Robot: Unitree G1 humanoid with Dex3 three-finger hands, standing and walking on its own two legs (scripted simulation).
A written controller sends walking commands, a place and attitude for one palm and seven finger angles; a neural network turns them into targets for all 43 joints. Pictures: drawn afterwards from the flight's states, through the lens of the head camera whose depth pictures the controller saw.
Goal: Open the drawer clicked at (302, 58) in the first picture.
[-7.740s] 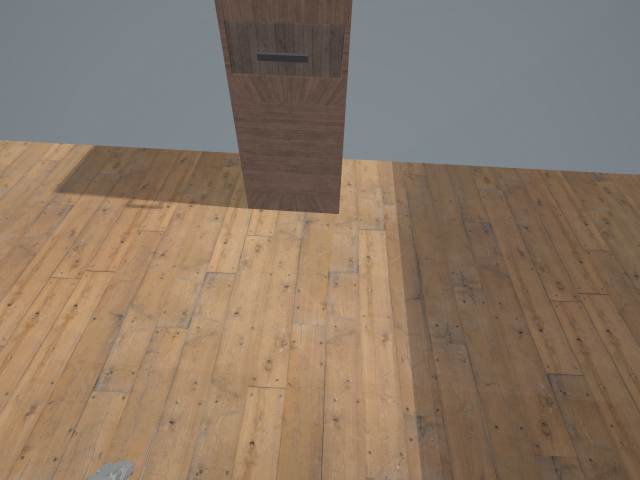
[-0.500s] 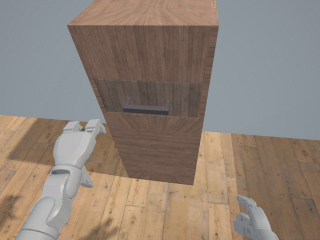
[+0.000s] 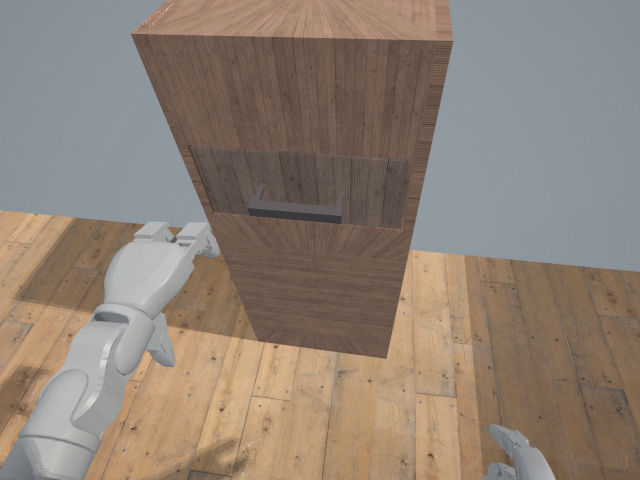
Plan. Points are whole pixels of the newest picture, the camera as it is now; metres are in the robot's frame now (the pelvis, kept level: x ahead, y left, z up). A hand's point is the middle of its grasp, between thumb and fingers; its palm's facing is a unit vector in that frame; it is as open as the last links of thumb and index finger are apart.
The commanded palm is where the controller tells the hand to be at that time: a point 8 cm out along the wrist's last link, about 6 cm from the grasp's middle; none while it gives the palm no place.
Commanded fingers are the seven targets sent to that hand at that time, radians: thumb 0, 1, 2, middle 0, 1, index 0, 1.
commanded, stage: raise the hand with hooked fingers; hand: left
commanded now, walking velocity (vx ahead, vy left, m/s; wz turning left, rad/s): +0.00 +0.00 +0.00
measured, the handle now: (297, 203) +0.56 +0.13 -0.03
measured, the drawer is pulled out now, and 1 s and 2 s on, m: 0.00 0.00 0.00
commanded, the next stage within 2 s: move the hooked fingers above the handle in 0.10 s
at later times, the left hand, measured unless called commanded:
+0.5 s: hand (202, 274) +0.33 +0.20 +0.07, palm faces +0.02 -0.06 -1.00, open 13.8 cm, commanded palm +0.32 +0.22 +0.12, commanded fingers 0.00 -0.50 0.30 -0.30 -1.20 -0.30 -1.20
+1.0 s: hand (242, 235) +0.41 +0.17 +0.06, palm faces +0.06 -0.04 -1.00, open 13.8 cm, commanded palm +0.38 +0.18 +0.10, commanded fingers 0.00 -0.50 0.30 -0.30 -1.20 -0.30 -1.20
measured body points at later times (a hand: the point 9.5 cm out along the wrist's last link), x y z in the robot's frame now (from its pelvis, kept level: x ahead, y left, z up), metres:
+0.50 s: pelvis -0.02 -0.02 +0.00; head +0.01 -0.04 +0.45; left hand +0.32 +0.21 +0.12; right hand +0.16 -0.24 -0.12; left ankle -0.04 +0.08 -0.74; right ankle +0.03 -0.11 -0.74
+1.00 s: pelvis -0.01 -0.02 -0.01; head +0.03 -0.05 +0.44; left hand +0.40 +0.17 +0.11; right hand +0.09 -0.28 -0.15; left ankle -0.04 +0.08 -0.74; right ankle +0.03 -0.11 -0.74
